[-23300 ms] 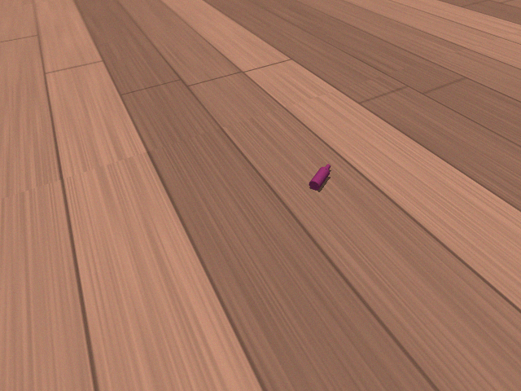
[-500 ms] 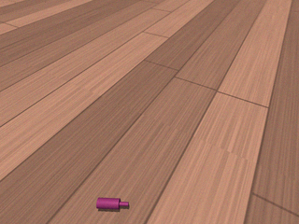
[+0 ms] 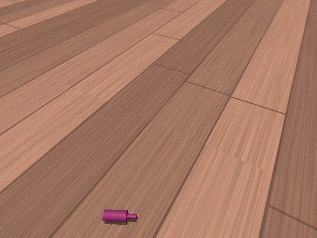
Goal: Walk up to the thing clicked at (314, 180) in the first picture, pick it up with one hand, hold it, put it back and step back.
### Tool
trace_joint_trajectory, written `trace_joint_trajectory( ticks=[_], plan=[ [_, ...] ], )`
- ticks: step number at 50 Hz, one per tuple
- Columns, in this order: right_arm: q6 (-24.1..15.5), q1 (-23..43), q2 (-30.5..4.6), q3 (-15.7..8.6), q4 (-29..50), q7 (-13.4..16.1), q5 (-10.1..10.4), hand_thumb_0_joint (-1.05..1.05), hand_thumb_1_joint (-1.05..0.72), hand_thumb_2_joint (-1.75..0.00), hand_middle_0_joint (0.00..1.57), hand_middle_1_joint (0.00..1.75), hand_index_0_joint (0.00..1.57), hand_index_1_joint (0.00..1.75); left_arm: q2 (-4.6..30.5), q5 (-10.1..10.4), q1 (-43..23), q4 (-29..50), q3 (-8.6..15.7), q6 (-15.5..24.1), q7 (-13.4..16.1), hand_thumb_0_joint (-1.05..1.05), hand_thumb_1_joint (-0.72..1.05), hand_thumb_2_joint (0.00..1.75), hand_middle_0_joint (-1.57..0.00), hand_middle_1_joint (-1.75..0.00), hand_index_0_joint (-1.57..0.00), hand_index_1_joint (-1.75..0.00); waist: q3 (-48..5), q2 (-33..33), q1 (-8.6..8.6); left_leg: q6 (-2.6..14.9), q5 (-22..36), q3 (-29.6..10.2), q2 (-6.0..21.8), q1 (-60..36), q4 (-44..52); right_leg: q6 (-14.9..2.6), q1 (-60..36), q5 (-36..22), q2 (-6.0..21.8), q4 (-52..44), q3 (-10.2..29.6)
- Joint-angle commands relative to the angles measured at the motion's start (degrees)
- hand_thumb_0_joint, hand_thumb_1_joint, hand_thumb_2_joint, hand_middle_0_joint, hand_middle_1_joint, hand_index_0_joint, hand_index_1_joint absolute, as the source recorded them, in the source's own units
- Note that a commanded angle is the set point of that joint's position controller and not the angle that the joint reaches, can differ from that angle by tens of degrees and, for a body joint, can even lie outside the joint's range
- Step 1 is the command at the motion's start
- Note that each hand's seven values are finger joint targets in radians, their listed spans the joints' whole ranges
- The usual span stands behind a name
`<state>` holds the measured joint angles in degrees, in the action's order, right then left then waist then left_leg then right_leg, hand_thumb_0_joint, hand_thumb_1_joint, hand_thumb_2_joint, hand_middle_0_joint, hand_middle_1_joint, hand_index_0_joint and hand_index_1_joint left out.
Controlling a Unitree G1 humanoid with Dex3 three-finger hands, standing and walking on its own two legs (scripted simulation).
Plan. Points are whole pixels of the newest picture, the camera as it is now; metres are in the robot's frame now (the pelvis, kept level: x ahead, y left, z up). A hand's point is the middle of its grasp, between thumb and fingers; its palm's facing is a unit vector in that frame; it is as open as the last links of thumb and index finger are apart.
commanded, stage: stand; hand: left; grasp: from above
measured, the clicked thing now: (120, 215) +0.43 +0.27 -0.75
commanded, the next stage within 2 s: rise first in 1.22 s
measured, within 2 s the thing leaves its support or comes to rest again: neither
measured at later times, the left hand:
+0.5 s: hand out of the picture +0.07 +0.26 -0.16, palm faces -0.02 -0.94 -0.35, open 7.4 cm
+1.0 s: hand out of the picture +0.07 +0.26 -0.15, palm faces -0.01 -0.94 -0.35, open 7.4 cm
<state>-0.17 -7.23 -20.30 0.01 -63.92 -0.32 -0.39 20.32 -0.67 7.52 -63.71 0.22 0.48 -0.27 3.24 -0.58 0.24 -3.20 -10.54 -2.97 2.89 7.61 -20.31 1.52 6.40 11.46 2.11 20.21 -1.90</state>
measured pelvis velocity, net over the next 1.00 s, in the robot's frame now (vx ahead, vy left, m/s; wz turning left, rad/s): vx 0.00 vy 0.00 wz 0.00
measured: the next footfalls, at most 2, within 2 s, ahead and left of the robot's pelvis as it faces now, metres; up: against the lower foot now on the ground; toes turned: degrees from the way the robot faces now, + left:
none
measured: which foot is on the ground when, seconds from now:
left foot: down 0.00-1.00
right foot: down 0.00-1.00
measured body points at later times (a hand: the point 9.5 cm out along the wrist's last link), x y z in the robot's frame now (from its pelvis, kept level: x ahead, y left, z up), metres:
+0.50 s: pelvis +0.00 +0.00 +0.00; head +0.01 +0.00 +0.45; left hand +0.07 +0.31 -0.13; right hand +0.08 -0.30 -0.13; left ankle +0.01 +0.16 -0.75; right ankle +0.00 -0.14 -0.75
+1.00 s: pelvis +0.00 +0.00 +0.00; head +0.01 +0.00 +0.45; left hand +0.07 +0.30 -0.13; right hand +0.08 -0.30 -0.13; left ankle +0.01 +0.16 -0.75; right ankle +0.00 -0.14 -0.75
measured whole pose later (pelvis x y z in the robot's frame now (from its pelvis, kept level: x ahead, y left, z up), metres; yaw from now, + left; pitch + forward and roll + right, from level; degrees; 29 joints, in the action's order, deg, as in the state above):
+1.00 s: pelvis +0.00 +0.00 +0.00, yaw +0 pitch -2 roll +0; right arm -0.3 -7.2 -20.3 0.2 -63.6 -0.2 -0.4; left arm 20.3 -0.7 7.2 -63.7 0.4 0.3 -0.3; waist 3.2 -0.6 0.3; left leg -3.3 -10.5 -3.1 2.9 7.4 -20.2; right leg 1.4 6.3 11.7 2.1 20.4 -2.0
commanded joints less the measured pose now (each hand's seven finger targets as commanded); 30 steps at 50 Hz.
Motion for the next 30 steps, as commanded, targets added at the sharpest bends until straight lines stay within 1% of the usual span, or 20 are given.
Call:
trace_joint_trajectory(
  ticks=[1, 2, 3, 5, 6, 8, 9, 10, 11, 12, 13, 15, 17, 20, 21, 22, 25, 26, 28, 30],
  plan=[
    [-0.9, 2.2, -12.2, -2.2, 3.3, 0.6, -0.2, 0.00, -0.90, -0.90, 0.20, 0.30, 0.20, 0.30, 12.8, 0.0, -1.2, 3.0, 2.6, 1.0, 0.6, 0.00, 0.90, 0.90, -0.20, -0.30, -0.20, -0.30, -3.7, 0.8, 0.21, 3.78, 6.5, -2.4, 4.0, -0.1, 2.8, -2.34, -0.1, -4.7, 5.7, -4.3, 3.9],
    [-0.9, 1.4, -12.0, -2.1, 3.2, 0.6, -0.2, 0.00, -0.90, -0.90, 0.20, 0.30, 0.20, 0.30, 12.9, 0.0, -1.5, 3.0, 2.6, 1.1, 0.6, 0.00, 0.90, 0.90, -0.20, -0.30, -0.20, -0.30, -3.4, 0.9, -0.20, 3.66, 6.6, -2.5, 3.9, 0.4, 3.2, -2.31, -0.4, -4.7, 5.6, -4.2, 4.0],
    [-1.0, 1.6, -12.2, -2.2, 3.3, 0.6, -0.2, 0.00, -0.90, -0.90, 0.20, 0.30, 0.20, 0.30, 12.7, 0.1, -1.3, 3.0, 2.5, 1.1, 0.5, 0.00, 0.90, 0.90, -0.20, -0.30, -0.20, -0.30, -4.1, 0.6, 0.00, 3.70, 8.0, -2.4, 4.1, 0.0, 2.9, -2.38, -1.0, -6.1, 5.8, -4.0, 3.9],
    [-1.0, 2.0, -12.4, -2.2, 3.5, 0.7, -0.2, 0.00, -0.90, -0.90, 0.20, 0.30, 0.20, 0.30, 12.8, 0.1, -1.4, 3.2, 2.6, 1.1, 0.6, 0.00, 0.90, 0.90, -0.20, -0.30, -0.20, -0.30, -4.2, 0.0, 0.18, 3.62, 8.8, -2.3, 4.0, -0.2, 2.6, -2.32, -0.9, -7.0, 5.7, -3.7, 3.8],
    [-1.1, 1.6, -12.3, -2.1, 3.4, 0.7, -0.2, 0.00, -0.90, -0.90, 0.20, 0.30, 0.20, 0.30, 12.8, 0.0, -1.7, 3.1, 2.6, 1.1, 0.6, 0.00, 0.90, 0.90, -0.20, -0.30, -0.20, -0.30, -4.1, 0.3, -0.09, 3.66, 9.0, -2.4, 4.2, 0.2, 2.9, -2.31, -1.5, -7.5, 5.8, -3.5, 4.0],
    [-1.1, 1.5, -12.4, -2.1, 3.4, 0.7, -0.2, 0.00, -0.90, -0.90, 0.20, 0.30, 0.20, 0.30, 12.7, 0.1, -1.7, 3.2, 2.6, 1.0, 0.6, 0.00, 0.90, 0.90, -0.20, -0.30, -0.20, -0.30, -4.7, -0.1, 0.07, 3.65, 10.7, -2.4, 4.3, 0.0, 2.8, -2.26, -2.0, -8.8, 5.8, -3.1, 3.8],
    [-1.1, 2.0, -12.4, -2.0, 3.3, 0.7, -0.1, 0.00, -0.90, -0.90, 0.20, 0.30, 0.20, 0.30, 12.5, 0.1, -1.0, 3.0, 2.5, 1.0, 0.6, 0.00, 0.90, 0.90, -0.20, -0.30, -0.20, -0.30, -4.3, -0.1, 0.26, 3.63, 9.3, -2.4, 4.2, -0.4, 2.7, -2.18, -1.3, -7.7, 5.7, -3.5, 3.7],
    [-1.1, 1.8, -12.0, -2.0, 3.4, 0.7, -0.1, 0.00, -0.90, -0.90, 0.20, 0.30, 0.20, 0.30, 12.7, 0.0, -1.6, 3.0, 2.6, 1.0, 0.6, 0.00, 0.90, 0.90, -0.20, -0.30, -0.20, -0.30, -4.1, 0.6, -0.09, 3.54, 9.6, -2.5, 4.2, -0.1, 3.0, -2.21, -1.1, -7.3, 5.7, -3.4, 3.6],
    [-1.0, 1.6, -12.2, -2.0, 3.3, 0.7, -0.1, 0.00, -0.90, -0.90, 0.20, 0.30, 0.20, 0.30, 12.4, 0.0, -1.6, 3.0, 2.5, 0.9, 0.6, 0.00, 0.90, 0.90, -0.20, -0.30, -0.20, -0.30, -3.2, 0.4, 0.02, 3.57, 7.6, -2.4, 4.0, 0.4, 3.2, -2.15, -0.6, -5.5, 5.5, -3.9, 3.6],
    [-1.0, 1.9, -12.5, -2.1, 3.4, 0.8, -0.2, 0.00, -0.90, -0.90, 0.20, 0.30, 0.20, 0.30, 12.7, 0.0, -1.4, 3.1, 2.6, 1.0, 0.6, 0.00, 0.90, 0.90, -0.20, -0.30, -0.20, -0.30, -4.0, 0.2, 0.13, 3.65, 8.7, -2.4, 4.3, -0.3, 2.8, -2.21, -0.9, -6.8, 5.7, -3.7, 3.7],
    [-1.0, 1.8, -12.2, -2.1, 3.4, 0.7, -0.1, 0.00, -0.90, -0.90, 0.20, 0.30, 0.20, 0.30, 12.8, 0.1, -1.5, 3.0, 2.6, 1.0, 0.6, 0.00, 0.90, 0.90, -0.20, -0.30, -0.20, -0.30, -4.2, 0.4, 0.00, 3.61, 8.8, -2.3, 4.2, -0.6, 2.7, -2.44, -0.8, -6.6, 5.8, -3.7, 3.9],
    [-1.0, 1.4, -12.2, -1.9, 3.2, 0.7, -0.3, 0.00, -0.90, -0.90, 0.20, 0.30, 0.20, 0.30, 12.4, 0.0, -1.9, 3.1, 2.5, 0.9, 0.5, 0.00, 0.90, 0.90, -0.20, -0.30, -0.20, -0.30, -3.0, -0.1, -0.04, 3.53, 7.3, -2.3, 4.0, 1.1, 3.5, -2.30, -0.8, -5.6, 5.5, -3.7, 3.7],
    [-1.1, 2.0, -12.6, -2.1, 3.4, 0.8, -0.2, 0.00, -0.90, -0.90, 0.20, 0.30, 0.20, 0.30, 12.6, 0.1, -1.4, 3.1, 2.6, 0.9, 0.5, 0.00, 0.90, 0.90, -0.20, -0.30, -0.20, -0.30, -4.2, -0.5, 0.27, 3.52, 9.1, -2.4, 4.2, 0.4, 3.1, -2.33, -1.5, -6.9, 5.6, -3.3, 3.7],
    [-1.0, 1.9, -12.3, -2.1, 3.4, 0.8, -0.2, 0.00, -0.90, -0.90, 0.20, 0.30, 0.20, 0.30, 12.8, 0.0, -1.6, 3.0, 2.6, 0.9, 0.6, 0.00, 0.90, 0.90, -0.20, -0.30, -0.20, -0.30, -3.9, 0.9, 0.05, 3.71, 7.9, -2.4, 4.2, -0.1, 2.7, -2.38, -0.5, -6.0, 5.7, -3.7, 3.8],
    [-1.0, 1.6, -12.2, -2.1, 3.4, 0.8, -0.2, 0.00, -0.90, -0.90, 0.20, 0.30, 0.20, 0.30, 12.7, 0.1, -1.8, 3.0, 2.5, 0.9, 0.5, 0.00, 0.90, 0.90, -0.20, -0.30, -0.20, -0.30, -3.5, 0.7, -0.09, 3.47, 7.6, -2.4, 4.0, 0.2, 3.1, -2.40, -0.4, -5.3, 5.6, -3.7, 3.8],
    [-1.0, 2.2, -12.4, -2.2, 3.4, 0.7, -0.2, 0.00, -0.90, -0.90, 0.20, 0.30, 0.20, 0.30, 12.8, 0.1, -1.6, 3.1, 2.6, 1.0, 0.5, 0.00, 0.90, 0.90, -0.20, -0.30, -0.20, -0.30, -3.9, 0.4, 0.14, 3.64, 8.0, -2.4, 4.2, -0.5, 2.8, -2.51, -0.4, -5.8, 5.7, -3.8, 3.9],
    [-1.1, 1.7, -12.3, -2.2, 3.3, 0.7, -0.2, 0.00, -0.90, -0.90, 0.20, 0.30, 0.20, 0.30, 12.7, 0.1, -1.6, 3.3, 2.5, 1.1, 0.5, 0.00, 0.90, 0.90, -0.20, -0.30, -0.20, -0.30, -4.5, 0.3, -0.04, 3.78, 8.7, -2.1, 4.1, -0.3, 2.5, -2.40, -1.3, -7.7, 5.9, -3.7, 4.2],
    [-1.0, 1.7, -12.1, -2.0, 3.3, 0.6, -0.1, 0.00, -0.90, -0.90, 0.20, 0.30, 0.20, 0.30, 12.5, 0.1, -1.9, 3.2, 2.5, 1.0, 0.6, 0.00, 0.90, 0.90, -0.20, -0.30, -0.20, -0.30, -3.8, 0.5, -0.14, 3.51, 9.0, -2.3, 4.0, 0.2, 2.9, -2.41, -1.0, -7.4, 5.7, -3.5, 3.8],
    [-1.0, 2.3, -12.2, -2.2, 3.4, 0.6, -0.1, 0.00, -0.90, -0.90, 0.20, 0.30, 0.20, 0.30, 12.7, 0.1, -1.4, 3.1, 2.5, 1.1, 0.6, 0.00, 0.90, 0.90, -0.20, -0.30, -0.20, -0.30, -4.0, 1.0, 0.16, 3.65, 9.1, -2.4, 4.1, -1.0, 2.4, -2.32, -0.5, -7.1, 5.7, -3.9, 3.8],
    [-0.9, 1.7, -12.1, -2.0, 3.4, 0.6, -0.1, 0.00, -0.90, -0.90, 0.20, 0.30, 0.20, 0.30, 12.7, 0.0, -1.9, 3.1, 2.5, 1.0, 0.6, 0.00, 0.90, 0.90, -0.20, -0.30, -0.20, -0.30, -3.1, 1.2, -0.16, 3.68, 7.5, -2.3, 4.0, 0.6, 3.0, -2.21, -0.8, -6.2, 5.6, -4.1, 3.7]
  ],
)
